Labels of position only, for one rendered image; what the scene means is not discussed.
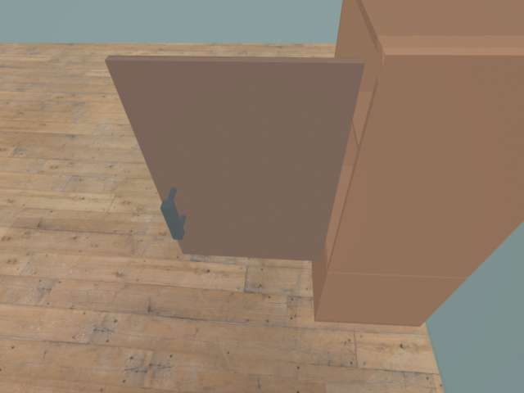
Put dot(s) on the handle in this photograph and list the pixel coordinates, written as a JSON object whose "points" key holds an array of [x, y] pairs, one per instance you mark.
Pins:
{"points": [[175, 224]]}

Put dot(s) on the cupboard door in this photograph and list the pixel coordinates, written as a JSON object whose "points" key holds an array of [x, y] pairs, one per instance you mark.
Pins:
{"points": [[254, 145]]}

